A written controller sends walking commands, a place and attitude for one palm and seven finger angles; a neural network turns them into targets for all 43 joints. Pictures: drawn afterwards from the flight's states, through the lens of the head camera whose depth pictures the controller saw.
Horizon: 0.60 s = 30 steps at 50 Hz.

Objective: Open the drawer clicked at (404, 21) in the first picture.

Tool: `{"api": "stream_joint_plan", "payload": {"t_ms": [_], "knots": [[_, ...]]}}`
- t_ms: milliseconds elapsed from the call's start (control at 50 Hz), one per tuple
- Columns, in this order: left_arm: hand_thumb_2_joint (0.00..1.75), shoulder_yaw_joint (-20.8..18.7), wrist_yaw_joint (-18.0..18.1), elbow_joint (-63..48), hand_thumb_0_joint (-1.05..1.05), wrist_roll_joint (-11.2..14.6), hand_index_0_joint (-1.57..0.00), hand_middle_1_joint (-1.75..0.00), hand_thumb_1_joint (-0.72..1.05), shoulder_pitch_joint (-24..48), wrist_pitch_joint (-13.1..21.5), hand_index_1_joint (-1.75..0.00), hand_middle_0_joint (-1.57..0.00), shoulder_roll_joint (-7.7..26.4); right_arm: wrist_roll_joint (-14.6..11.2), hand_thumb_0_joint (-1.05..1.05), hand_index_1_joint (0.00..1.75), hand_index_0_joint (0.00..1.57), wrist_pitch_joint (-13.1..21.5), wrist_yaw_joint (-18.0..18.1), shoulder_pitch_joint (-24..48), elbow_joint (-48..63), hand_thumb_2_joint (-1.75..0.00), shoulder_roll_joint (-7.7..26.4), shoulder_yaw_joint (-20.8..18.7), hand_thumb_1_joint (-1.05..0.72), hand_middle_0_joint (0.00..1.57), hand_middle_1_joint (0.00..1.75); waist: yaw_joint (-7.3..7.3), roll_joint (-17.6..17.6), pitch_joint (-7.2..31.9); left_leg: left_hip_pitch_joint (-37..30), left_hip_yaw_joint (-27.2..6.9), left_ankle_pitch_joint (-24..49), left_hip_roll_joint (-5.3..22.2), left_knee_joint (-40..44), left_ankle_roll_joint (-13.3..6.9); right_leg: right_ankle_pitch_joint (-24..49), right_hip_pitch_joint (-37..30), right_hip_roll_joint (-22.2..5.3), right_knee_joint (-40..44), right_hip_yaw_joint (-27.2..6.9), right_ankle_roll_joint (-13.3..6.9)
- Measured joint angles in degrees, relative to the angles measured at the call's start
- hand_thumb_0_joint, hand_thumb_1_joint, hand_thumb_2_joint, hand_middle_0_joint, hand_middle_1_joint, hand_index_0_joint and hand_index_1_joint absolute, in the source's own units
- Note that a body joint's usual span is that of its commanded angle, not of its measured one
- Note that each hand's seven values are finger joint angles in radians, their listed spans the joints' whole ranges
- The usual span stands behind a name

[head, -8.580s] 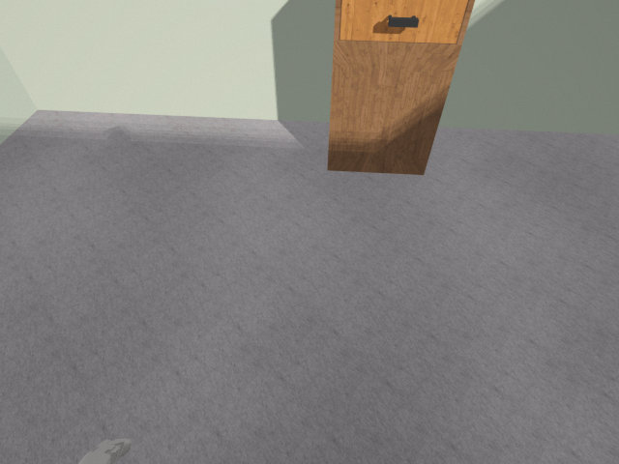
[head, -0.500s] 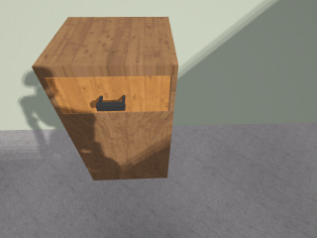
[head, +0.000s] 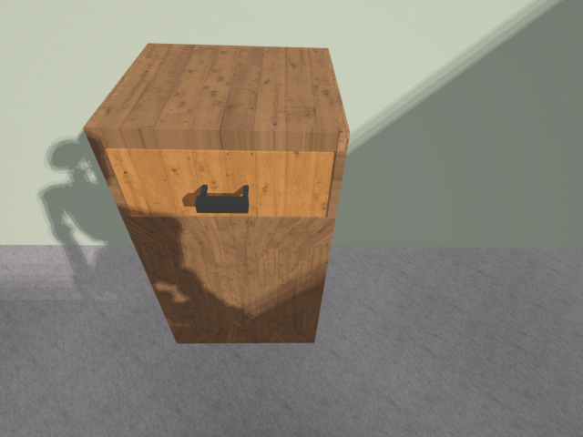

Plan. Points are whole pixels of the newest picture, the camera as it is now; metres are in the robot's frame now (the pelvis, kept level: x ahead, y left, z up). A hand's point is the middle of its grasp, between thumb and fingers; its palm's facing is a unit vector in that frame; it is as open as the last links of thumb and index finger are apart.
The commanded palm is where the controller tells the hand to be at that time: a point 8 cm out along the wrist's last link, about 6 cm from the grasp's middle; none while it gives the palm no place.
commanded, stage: look again from close up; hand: left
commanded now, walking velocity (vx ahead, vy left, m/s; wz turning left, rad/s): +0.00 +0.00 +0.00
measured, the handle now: (223, 197) +0.58 +0.18 -0.02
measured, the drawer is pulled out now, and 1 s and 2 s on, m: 0.00 0.00 0.00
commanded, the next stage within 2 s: shuffle to correct the standing spot in 0.26 s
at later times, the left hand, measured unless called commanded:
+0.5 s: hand out of the picture -0.06 +0.19 -0.17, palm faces +0.03 -0.98 -0.18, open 7.4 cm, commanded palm none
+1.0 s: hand out of the picture -0.08 +0.14 -0.18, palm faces +0.10 -0.99 -0.08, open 7.4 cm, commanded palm none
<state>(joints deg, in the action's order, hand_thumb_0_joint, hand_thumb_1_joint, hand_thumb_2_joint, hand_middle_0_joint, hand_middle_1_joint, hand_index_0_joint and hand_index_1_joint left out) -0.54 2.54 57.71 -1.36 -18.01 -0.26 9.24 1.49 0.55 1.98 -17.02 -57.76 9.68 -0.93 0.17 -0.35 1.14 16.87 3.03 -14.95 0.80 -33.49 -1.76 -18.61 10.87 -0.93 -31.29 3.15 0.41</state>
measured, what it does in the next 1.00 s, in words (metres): lifts its left foot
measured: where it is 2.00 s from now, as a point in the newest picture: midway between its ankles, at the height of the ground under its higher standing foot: outside the picture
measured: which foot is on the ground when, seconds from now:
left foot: down 0.00-1.00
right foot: down 0.00-0.94, up 0.96-1.00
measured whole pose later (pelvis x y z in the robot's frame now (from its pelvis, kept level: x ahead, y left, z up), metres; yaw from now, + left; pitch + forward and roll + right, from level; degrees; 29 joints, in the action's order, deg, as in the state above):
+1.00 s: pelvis -0.01 +0.01 +0.00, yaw +1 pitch -1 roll -1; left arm -2.2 -0.2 62.8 -2.4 -25.4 -2.1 6.1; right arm 1.8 2.0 1.8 -19.7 -60.5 6.7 -2.1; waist -0.3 2.2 2.2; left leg 15.9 8.6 -17.3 2.6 -34.3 -2.8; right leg -22.4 20.5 -1.7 -47.1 3.4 -1.4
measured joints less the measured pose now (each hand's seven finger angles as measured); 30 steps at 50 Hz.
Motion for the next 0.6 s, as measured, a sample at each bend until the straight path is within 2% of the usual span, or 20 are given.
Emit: {"api": "stream_joint_plan", "payload": {"t_ms": [180,400,440,540,600], "knots": [[0.9,0.22,-0.24,-1.9,0.0,0.03,-0.2,-0.3,0.9,0.92,-0.29,-0.3,-0.2,1.02,-0.13,0.0,0.3,0.2,-0.13,-0.71,2.76,1.18,-0.9,0.46,0.51,-0.91,0.2,0.3,-0.48,0.25,-0.34,-1.02,0.87,1.66,-0.66,1.97,-0.88,1.73,-0.58,-0.66,1.49,-0.78,0.91],[0.9,0.61,-0.49,0.54,0.0,-0.17,-0.2,-0.3,0.9,-1.83,-0.56,-0.3,-0.2,0.63,-0.35,0.0,0.3,0.2,-1.07,-1.4,1.29,-1.38,-0.9,0.45,0.55,-0.92,0.2,0.3,-0.36,0.44,-1.39,-1.32,1.07,5.34,-1.43,6.12,-1.51,5.02,-0.46,-1.28,4.69,-0.86,1.55],[0.9,0.55,-0.62,1.21,0.0,-0.32,-0.2,-0.3,0.9,-2.66,-0.63,-0.3,-0.2,0.49,-0.28,0.0,0.3,0.2,-1.38,-1.47,0.59,-2.11,-0.9,0.3,0.48,-0.91,0.2,0.3,-0.22,0.52,-1.37,-1.12,0.91,5.61,-1.55,6.41,-1.49,4.88,-0.21,-1.37,4.68,-0.67,1.38],[0.9,-0.17,-1.32,2.4,0.0,-0.97,-0.2,-0.3,0.9,-5.16,-1.42,-0.3,-0.2,0.07,0.03,0.0,0.3,0.2,-2.56,-1.33,-1.44,-3.69,-0.9,-0.11,-0.27,-0.91,0.2,0.3,-0.04,0.36,-0.47,-0.26,0.14,3.26,-1.59,6.4,-1.68,-1.13,0.97,-1.15,2.98,-0.1,-0.04],[0.9,-0.66,-1.77,2.92,0.0,-0.91,-0.2,-0.3,0.91,-6.48,-1.59,-0.3,-0.2,-0.35,0.12,0.0,0.3,0.2,-2.76,-0.94,-1.88,-4.33,-0.9,-0.09,-0.81,-0.91,0.2,0.3,-0.16,-0.06,-0.76,-0.1,-0.15,3.47,-1.32,6.74,-1.36,-1.0,1.17,-0.84,3.1,0.19,-0.88]]}}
